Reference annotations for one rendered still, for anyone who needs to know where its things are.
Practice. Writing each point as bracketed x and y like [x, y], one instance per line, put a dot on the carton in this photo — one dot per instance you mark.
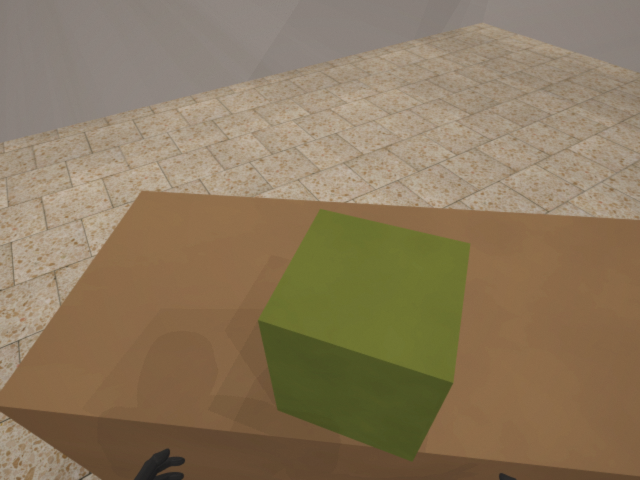
[361, 333]

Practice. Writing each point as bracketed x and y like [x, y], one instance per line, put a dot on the left robot hand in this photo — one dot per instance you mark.
[159, 462]

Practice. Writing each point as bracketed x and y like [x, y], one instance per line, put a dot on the pedestal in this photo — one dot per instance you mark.
[158, 346]

